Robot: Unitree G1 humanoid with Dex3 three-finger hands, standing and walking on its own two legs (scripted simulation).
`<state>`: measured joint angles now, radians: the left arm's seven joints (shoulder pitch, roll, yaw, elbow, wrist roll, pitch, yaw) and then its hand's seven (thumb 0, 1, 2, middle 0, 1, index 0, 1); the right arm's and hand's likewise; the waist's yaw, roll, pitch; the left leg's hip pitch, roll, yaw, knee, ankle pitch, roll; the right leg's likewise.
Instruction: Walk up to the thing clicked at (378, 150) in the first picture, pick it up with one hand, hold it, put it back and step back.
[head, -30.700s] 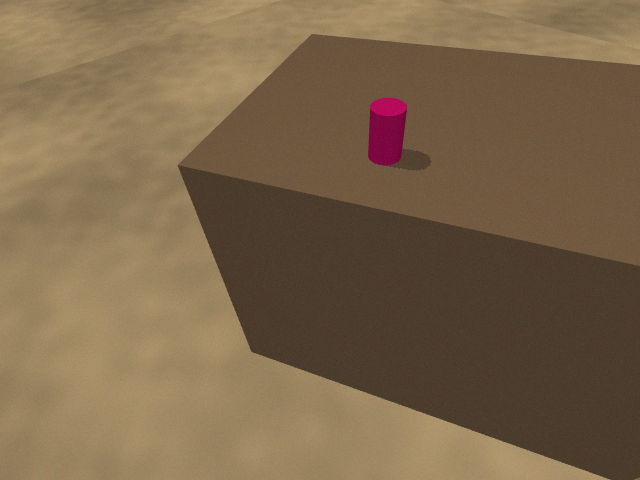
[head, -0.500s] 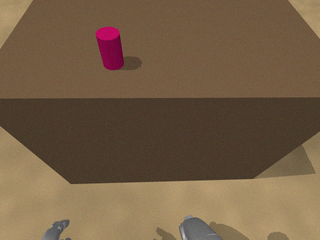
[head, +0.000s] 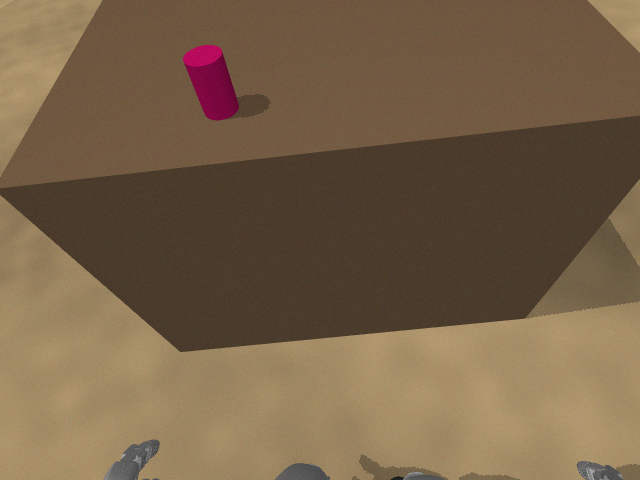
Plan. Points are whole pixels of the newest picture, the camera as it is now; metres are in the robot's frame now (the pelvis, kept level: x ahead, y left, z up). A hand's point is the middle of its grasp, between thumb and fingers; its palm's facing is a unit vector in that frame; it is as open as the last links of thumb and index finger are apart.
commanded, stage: step back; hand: left
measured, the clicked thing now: (212, 84) +0.72 +0.24 +0.08
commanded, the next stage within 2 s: none
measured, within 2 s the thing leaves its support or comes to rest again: neither
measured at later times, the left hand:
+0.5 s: hand out of the picture -0.10 +0.27 -0.17, palm faces -0.02 -0.92 -0.38, open 7.4 cm
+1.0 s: hand out of the picture -0.22 +0.23 -0.16, palm faces +0.07 -0.92 -0.38, open 7.4 cm
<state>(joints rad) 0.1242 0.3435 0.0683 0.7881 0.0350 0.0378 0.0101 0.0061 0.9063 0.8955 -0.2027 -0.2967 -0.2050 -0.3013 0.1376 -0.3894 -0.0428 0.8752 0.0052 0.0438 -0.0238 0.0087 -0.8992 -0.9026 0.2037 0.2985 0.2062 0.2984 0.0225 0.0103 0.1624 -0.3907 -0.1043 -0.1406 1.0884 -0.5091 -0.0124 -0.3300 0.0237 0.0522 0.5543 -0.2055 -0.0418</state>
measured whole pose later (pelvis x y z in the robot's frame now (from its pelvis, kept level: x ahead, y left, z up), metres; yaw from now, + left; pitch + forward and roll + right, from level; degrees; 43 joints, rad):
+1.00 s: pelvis -0.34 -0.04 -0.01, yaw +5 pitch -3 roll +1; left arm 0.09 0.38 0.07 0.79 0.02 0.08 0.02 0.00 0.91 0.90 -0.20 -0.30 -0.20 -0.30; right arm 0.21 -0.35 -0.03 0.89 -0.04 0.05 0.00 0.01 -0.90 -0.90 0.20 0.30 0.21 0.30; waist 0.00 -0.05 0.20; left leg -0.27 -0.05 -0.01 0.66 -0.34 0.04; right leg -0.48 0.00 0.02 0.89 -0.47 -0.01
